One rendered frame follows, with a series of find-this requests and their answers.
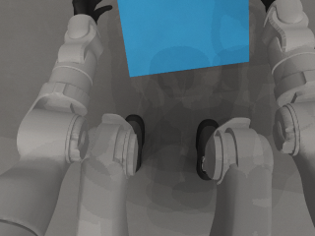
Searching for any right robot shin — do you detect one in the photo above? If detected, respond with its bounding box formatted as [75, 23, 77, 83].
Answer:
[202, 117, 274, 178]

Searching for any left robot foot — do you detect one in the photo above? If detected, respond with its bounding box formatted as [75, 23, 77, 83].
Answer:
[125, 114, 145, 173]

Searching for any robot left upper arm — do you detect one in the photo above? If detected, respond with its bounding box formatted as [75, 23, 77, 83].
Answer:
[0, 108, 90, 236]

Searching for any robot left forearm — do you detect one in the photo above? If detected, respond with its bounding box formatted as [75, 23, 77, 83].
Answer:
[17, 14, 104, 153]

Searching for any right robot hand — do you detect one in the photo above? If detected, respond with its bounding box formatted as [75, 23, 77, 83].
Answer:
[261, 0, 276, 13]

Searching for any robot right forearm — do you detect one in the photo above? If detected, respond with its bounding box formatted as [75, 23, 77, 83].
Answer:
[261, 0, 315, 107]

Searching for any robot right upper arm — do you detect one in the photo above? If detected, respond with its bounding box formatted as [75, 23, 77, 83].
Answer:
[272, 100, 315, 228]

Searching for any left robot hand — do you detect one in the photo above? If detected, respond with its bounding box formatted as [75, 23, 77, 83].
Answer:
[72, 0, 113, 24]

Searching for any carton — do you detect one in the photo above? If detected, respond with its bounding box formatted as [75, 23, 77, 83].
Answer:
[117, 0, 249, 78]

